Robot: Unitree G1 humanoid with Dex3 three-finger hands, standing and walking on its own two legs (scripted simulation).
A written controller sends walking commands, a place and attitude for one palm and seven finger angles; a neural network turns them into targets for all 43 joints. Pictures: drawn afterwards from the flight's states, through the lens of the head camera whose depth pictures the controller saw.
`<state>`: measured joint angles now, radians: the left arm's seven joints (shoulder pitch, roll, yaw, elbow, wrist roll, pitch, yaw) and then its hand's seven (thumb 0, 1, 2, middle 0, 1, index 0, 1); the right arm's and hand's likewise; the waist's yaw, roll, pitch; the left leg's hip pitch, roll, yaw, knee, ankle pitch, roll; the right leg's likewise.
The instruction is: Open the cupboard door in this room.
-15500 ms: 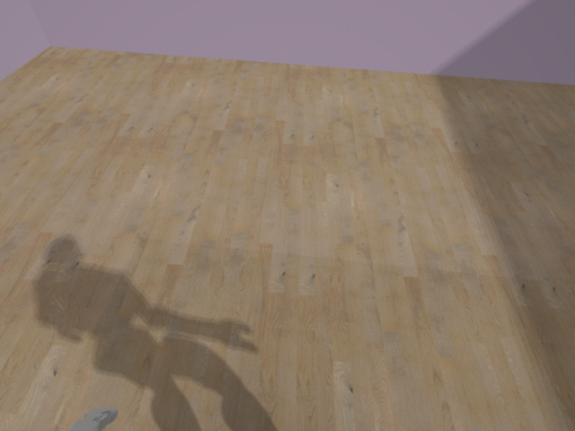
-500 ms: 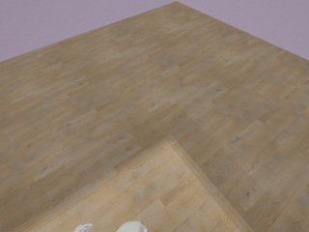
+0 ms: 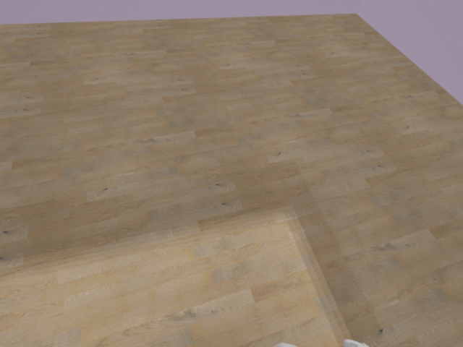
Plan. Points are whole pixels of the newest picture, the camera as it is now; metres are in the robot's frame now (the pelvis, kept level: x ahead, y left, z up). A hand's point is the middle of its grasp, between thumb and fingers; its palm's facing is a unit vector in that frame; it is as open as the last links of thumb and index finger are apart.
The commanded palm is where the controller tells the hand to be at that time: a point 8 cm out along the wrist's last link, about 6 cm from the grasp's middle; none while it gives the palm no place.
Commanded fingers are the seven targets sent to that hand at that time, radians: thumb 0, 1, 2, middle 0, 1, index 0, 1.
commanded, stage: turn or walk to find it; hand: left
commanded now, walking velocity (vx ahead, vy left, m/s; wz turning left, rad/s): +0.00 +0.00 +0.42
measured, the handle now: out of the picture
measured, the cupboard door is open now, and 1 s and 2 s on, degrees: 0 0 0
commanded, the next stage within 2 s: none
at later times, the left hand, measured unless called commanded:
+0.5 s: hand out of the picture +0.04 +0.15 -0.14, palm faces +0.20 -0.94 -0.28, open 7.4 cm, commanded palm none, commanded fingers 0.00 0.90 0.90 -0.20 -0.30 -0.20 -0.30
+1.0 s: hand out of the picture -0.10 +0.20 -0.18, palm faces +0.47 -0.85 -0.23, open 7.4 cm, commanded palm none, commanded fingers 0.00 0.90 0.90 -0.20 -0.30 -0.20 -0.30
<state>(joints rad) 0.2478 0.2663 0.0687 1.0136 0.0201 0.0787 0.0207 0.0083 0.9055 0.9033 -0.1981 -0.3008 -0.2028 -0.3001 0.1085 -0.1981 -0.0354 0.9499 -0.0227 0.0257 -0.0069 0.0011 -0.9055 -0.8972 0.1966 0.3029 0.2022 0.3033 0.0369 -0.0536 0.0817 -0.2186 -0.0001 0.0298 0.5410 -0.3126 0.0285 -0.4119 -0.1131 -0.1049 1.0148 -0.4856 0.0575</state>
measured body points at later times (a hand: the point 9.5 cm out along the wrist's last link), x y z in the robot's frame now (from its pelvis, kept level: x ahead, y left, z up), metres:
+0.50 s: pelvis -0.02 -0.05 +0.00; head +0.02 -0.09 +0.45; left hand +0.03 +0.20 -0.12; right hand +0.06 -0.30 -0.17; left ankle -0.07 +0.09 -0.64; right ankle +0.00 -0.14 -0.73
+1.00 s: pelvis -0.04 -0.01 +0.00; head -0.02 +0.03 +0.45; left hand -0.12 +0.25 -0.16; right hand +0.16 -0.19 -0.12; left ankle -0.09 +0.07 -0.73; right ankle -0.01 -0.16 -0.66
